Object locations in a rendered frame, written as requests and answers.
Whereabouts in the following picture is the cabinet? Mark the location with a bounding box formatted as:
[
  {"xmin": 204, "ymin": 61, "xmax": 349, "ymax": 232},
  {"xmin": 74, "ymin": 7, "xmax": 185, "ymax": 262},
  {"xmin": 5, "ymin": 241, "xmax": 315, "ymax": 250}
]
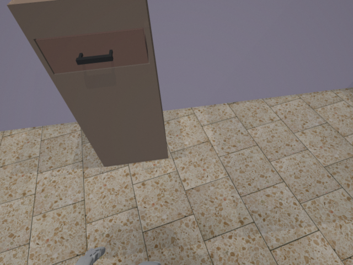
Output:
[{"xmin": 7, "ymin": 0, "xmax": 168, "ymax": 167}]

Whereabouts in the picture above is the handle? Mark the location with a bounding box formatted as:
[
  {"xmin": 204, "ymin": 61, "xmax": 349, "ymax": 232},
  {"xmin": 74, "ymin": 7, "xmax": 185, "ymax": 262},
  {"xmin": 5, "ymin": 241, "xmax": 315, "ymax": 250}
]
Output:
[{"xmin": 76, "ymin": 50, "xmax": 113, "ymax": 65}]

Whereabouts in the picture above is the drawer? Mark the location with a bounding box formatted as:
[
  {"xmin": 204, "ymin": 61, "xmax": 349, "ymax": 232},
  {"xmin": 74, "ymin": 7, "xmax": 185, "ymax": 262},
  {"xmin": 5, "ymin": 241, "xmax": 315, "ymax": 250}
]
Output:
[{"xmin": 36, "ymin": 28, "xmax": 148, "ymax": 73}]

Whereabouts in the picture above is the robot left hand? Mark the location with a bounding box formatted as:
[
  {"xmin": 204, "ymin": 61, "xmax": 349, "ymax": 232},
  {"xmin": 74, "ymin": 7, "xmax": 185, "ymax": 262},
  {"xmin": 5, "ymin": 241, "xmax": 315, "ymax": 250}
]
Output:
[{"xmin": 76, "ymin": 246, "xmax": 105, "ymax": 265}]

